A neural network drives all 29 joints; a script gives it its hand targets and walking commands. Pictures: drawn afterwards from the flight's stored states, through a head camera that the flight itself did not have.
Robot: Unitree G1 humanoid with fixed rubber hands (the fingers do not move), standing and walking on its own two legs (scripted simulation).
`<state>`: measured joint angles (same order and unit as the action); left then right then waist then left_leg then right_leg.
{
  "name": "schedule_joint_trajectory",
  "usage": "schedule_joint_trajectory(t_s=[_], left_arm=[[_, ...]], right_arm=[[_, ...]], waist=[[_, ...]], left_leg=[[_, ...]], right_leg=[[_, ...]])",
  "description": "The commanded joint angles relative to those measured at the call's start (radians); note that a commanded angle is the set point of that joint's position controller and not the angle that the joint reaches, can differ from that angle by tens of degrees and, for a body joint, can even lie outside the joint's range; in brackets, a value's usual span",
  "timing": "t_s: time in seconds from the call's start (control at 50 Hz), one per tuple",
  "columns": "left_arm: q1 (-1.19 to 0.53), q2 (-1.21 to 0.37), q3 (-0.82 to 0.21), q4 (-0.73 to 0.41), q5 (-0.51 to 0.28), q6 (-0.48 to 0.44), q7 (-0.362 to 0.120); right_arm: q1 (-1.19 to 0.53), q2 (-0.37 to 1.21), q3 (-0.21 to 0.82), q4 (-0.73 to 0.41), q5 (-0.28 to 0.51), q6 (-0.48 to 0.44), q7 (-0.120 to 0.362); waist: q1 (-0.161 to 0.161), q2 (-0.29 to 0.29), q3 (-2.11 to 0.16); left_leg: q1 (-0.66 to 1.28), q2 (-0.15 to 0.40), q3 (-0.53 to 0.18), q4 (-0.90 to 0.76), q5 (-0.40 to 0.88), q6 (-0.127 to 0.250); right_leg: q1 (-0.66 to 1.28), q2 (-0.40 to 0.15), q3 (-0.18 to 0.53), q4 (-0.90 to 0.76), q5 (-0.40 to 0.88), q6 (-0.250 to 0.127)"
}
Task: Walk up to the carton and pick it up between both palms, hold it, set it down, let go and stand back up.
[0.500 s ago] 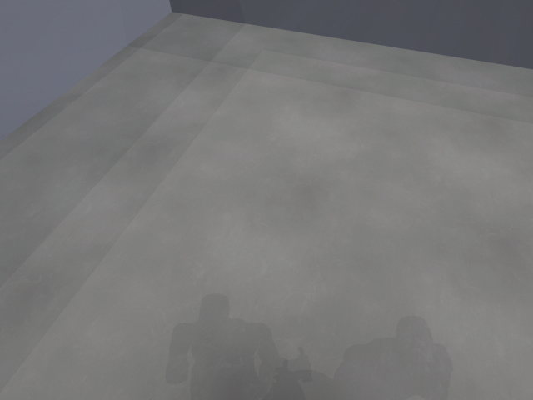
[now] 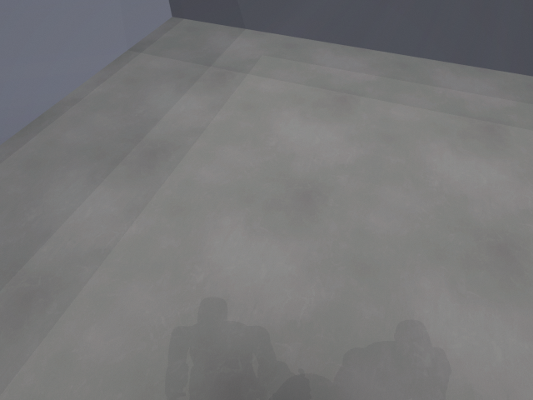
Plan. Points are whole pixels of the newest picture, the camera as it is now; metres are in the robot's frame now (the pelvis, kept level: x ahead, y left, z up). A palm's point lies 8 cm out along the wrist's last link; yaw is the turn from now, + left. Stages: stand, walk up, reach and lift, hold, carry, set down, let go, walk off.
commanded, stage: stand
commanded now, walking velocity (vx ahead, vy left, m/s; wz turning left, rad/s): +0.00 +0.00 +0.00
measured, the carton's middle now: out of the picture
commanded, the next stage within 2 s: walk up in 1.48 s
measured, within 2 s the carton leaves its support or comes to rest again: neither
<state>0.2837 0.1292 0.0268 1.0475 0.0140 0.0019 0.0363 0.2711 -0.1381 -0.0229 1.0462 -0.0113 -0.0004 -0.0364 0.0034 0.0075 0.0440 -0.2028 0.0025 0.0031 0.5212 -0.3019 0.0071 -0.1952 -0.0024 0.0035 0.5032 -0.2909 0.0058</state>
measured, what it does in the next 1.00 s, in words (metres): stands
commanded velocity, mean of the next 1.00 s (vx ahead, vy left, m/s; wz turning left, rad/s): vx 0.00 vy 0.00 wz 0.00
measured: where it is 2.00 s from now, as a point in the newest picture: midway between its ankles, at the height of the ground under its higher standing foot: outside the picture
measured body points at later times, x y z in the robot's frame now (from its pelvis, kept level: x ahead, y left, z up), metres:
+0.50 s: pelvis -0.01 +0.00 +0.00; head +0.00 +0.00 +0.45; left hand -0.02 +0.20 -0.16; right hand -0.02 -0.20 -0.16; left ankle -0.01 +0.11 -0.74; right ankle -0.01 -0.13 -0.74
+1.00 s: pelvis -0.02 +0.00 +0.00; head -0.01 +0.00 +0.45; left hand -0.05 +0.19 -0.16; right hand -0.04 -0.20 -0.16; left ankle -0.01 +0.11 -0.74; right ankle -0.01 -0.13 -0.74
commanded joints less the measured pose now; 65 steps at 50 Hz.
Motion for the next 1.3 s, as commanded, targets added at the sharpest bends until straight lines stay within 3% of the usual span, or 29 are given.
schedule_joint_trajectory(t_s=[0.0,0.06,0.14,0.16,0.34,1.28], left_arm=[[0.067,0.094,0.012,0.001,0.002,-0.011,0.01],[0.057,0.076,0.012,0.029,0.002,-0.009,0.007],[0.058,0.065,0.01,0.048,0.0,-0.011,0.008],[0.056,0.068,0.009,0.054,-0.001,-0.012,0.009],[0.073,0.048,0.002,0.092,0.0,-0.005,0.012],[0.116,0.027,-0.013,0.119,-0.002,-0.012,0.009]], right_arm=[[0.045,-0.069,-0.012,-0.001,-0.001,-0.013,-0.008],[0.067,-0.071,-0.009,0.022,-0.005,-0.01,-0.012],[0.086,-0.048,-0.005,0.052,0.001,-0.009,-0.01],[0.078,-0.076,-0.011,0.05,-0.004,-0.013,-0.01],[0.084,-0.041,-0.003,0.085,-0.004,-0.011,-0.012],[0.13,-0.022,0.007,0.111,-0.001,-0.012,-0.009]], waist=[[-0.001,0.02,0.014],[-0.007,-0.019,0.016],[-0.009,0.016,0.007],[-0.008,-0.033,0.012],[-0.002,0.003,0.062],[-0.004,-0.007,0.06]], left_leg=[[0.023,0.069,-0.072,-0.111,0.208,0.032],[0.013,0.077,-0.076,-0.121,0.206,0.034],[0.012,0.067,-0.07,-0.134,0.18,0.03],[0.009,0.071,-0.075,-0.137,0.211,0.032],[-0.003,0.067,-0.072,-0.161,0.169,0.027],[-0.02,0.069,-0.077,-0.172,0.115,0.024]], right_leg=[[-0.013,-0.066,0.067,-0.104,0.199,-0.04],[0.002,-0.06,0.056,-0.106,0.197,-0.032],[0.023,-0.07,0.062,-0.115,0.179,-0.036],[0.027,-0.067,0.058,-0.105,0.208,-0.035],[0.004,-0.068,0.06,-0.124,0.167,-0.032],[-0.025,-0.07,0.064,-0.147,0.116,-0.033]])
